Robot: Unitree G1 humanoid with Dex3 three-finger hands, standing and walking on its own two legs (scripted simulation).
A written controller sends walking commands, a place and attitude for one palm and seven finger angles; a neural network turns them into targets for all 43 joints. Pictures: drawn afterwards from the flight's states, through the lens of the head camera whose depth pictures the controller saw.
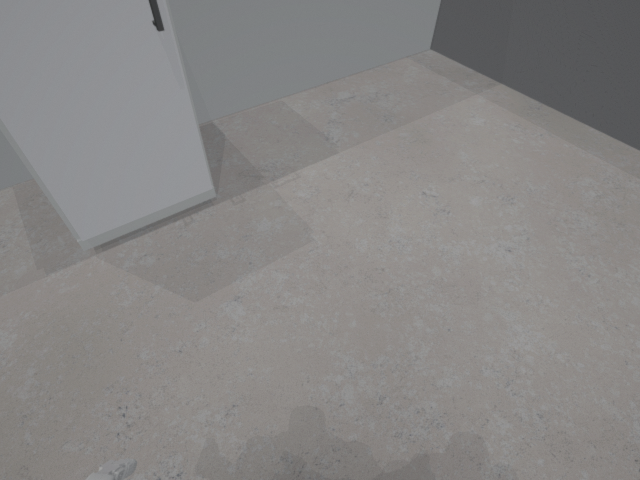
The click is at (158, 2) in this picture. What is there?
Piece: fridge door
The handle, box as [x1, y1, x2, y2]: [149, 0, 163, 30]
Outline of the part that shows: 149,0 154,17 152,21 153,24 156,26 158,30 163,30 156,0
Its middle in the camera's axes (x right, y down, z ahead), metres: -0.49 -0.75 +1.05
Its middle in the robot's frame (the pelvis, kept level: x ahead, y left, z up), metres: +1.28 +0.57 +0.18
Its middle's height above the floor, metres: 0.95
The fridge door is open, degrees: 0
